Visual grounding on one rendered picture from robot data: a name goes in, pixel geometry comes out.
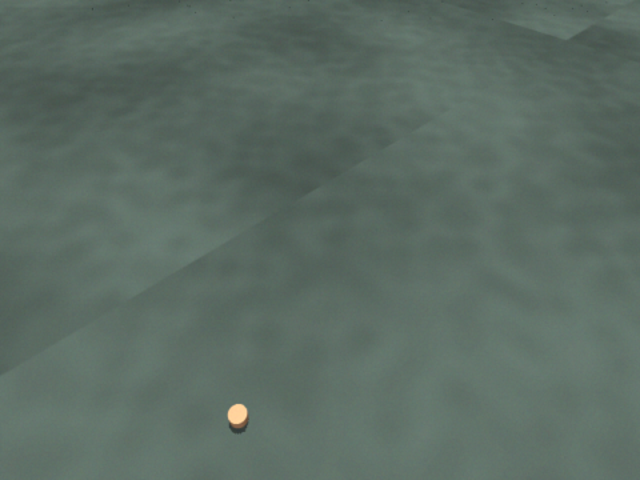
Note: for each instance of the tin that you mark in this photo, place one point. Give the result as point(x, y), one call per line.
point(238, 416)

